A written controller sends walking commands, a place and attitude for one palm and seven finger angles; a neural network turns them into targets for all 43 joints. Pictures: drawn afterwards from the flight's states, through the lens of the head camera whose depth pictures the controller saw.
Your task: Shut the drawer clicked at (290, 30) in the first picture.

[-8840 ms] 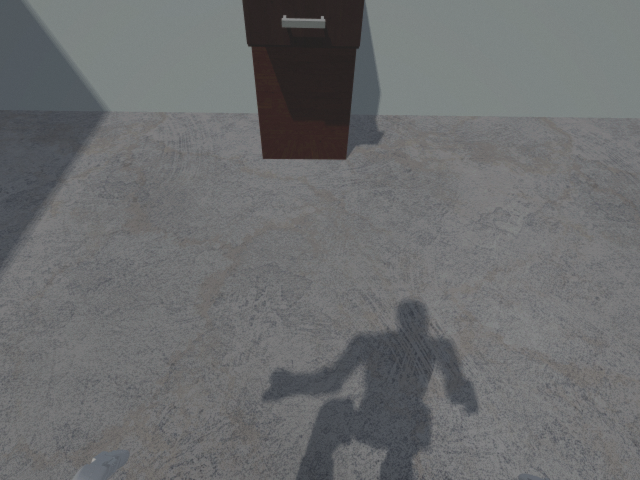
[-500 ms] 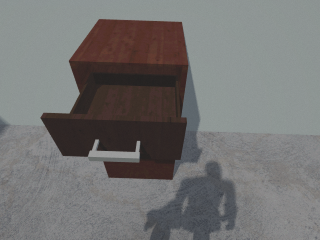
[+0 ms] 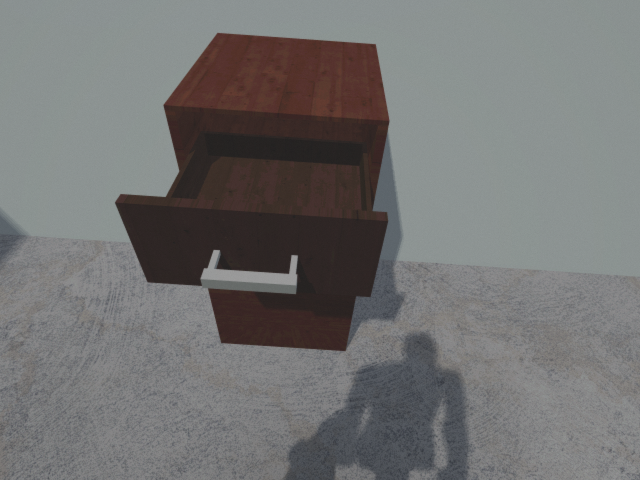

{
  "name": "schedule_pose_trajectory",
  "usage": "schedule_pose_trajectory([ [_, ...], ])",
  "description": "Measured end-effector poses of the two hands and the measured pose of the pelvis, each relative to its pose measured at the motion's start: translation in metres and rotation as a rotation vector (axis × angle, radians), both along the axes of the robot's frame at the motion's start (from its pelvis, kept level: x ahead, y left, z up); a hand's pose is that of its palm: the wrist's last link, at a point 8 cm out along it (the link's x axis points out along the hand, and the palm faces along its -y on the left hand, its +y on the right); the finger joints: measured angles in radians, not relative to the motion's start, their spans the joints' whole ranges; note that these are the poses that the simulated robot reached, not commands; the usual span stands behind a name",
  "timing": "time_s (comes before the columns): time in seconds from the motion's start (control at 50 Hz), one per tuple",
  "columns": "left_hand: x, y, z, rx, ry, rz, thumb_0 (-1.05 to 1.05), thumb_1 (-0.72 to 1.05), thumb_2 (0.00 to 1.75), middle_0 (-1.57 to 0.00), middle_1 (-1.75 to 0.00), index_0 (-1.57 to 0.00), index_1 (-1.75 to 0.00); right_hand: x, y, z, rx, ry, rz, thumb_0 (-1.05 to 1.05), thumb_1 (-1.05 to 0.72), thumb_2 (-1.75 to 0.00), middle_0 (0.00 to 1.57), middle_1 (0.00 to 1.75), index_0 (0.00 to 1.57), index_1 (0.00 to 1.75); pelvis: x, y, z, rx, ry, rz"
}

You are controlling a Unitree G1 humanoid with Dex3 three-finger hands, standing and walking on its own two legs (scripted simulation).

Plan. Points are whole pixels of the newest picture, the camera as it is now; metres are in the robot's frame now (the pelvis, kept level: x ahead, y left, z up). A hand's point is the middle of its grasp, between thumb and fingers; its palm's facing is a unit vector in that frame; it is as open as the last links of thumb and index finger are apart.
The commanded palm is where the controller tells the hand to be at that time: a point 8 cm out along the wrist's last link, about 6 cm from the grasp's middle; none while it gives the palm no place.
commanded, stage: come to a stop and stand still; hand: left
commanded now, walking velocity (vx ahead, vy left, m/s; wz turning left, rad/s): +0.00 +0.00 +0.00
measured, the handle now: (252, 270) +0.41 +0.13 +0.02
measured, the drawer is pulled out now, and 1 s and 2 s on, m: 0.29 0.29 0.29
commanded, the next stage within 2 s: look again from close up in 0.30 s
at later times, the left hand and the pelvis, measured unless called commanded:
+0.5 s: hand out of the picture -0.03 +0.15 -0.17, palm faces +0.02 -0.99 -0.14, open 7.4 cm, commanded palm none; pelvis -0.01 +0.00 +0.01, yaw -1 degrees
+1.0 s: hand out of the picture +0.01 +0.15 -0.16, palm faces -0.01 -0.99 -0.16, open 7.4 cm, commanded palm none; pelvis +0.02 +0.00 +0.02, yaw -2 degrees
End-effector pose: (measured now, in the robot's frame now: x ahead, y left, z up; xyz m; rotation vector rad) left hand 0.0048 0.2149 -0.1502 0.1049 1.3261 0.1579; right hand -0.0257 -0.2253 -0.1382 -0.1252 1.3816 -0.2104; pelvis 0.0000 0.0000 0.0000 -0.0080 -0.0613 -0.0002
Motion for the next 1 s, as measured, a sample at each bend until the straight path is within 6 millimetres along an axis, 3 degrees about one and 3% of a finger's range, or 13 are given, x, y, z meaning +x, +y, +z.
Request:
schedule_pose_trajectory([
  [0.1, -0.001, 0.005, 0.015, 0.038, -0.032, -0.007, 0.02, 0.93, 0.9, -0.2, -0.3, -0.2, -0.3, -0.005, 0.013, -0.004, 0.054, 0.014, 0.011, 0.01, -0.91, -0.9, 0.2, 0.3, 0.2, 0.29, -0.01, 0.0, 0.005, 0.009, 0.038, -0.009],
  [0.24, -0.041, 0.0, 0.023, 0.051, 0.074, -0.023, 0.01, 0.92, 0.9, -0.2, -0.3, -0.2, -0.3, -0.008, 0.008, -0.004, 0.066, -0.001, -0.019, 0.02, -0.93, -0.9, 0.2, 0.3, 0.21, 0.3, -0.02, -0.003, 0.009, 0.002, 0.043, -0.016],
  [0.32, -0.05, -0.005, 0.015, 0.021, 0.104, -0.021, 0.01, 0.91, 0.9, -0.2, -0.3, -0.2, -0.3, -0.015, 0.006, -0.001, 0.046, 0.007, -0.027, 0.01, -0.92, -0.9, 0.2, 0.3, 0.2, 0.3, -0.017, -0.003, 0.008, -0.014, 0.025, -0.019],
  [0.5, -0.039, -0.016, 0.013, -0.029, 0.088, -0.026, 0.01, 0.9, 0.9, -0.2, -0.3, -0.2, -0.3, -0.017, 0.01, 0.007, 0.036, 0.057, -0.018, 0.01, -0.91, -0.9, 0.2, 0.3, 0.2, 0.29, -0.013, -0.001, 0.012, -0.003, 0.047, -0.021],
  [0.72, -0.031, -0.015, 0.017, -0.02, 0.108, -0.032, 0.0, 0.9, 0.9, -0.2, -0.3, -0.2, -0.3, 0.008, 0.012, 0.007, 0.04, 0.029, -0.017, 0.01, -0.93, -0.9, 0.2, 0.3, 0.2, 0.3, 0.002, 0.0, 0.014, 0.0, 0.054, -0.029],
  [1.0, 0.0, -0.014, 0.018, -0.009, 0.09, -0.055, 0.0, 0.9, 0.9, -0.2, -0.3, -0.2, -0.3, 0.028, 0.006, 0.008, 0.033, 0.023, -0.014, 0.01, -0.93, -0.9, 0.2, 0.3, 0.2, 0.29, 0.02, -0.003, 0.015, 0.01, 0.052, -0.039],
])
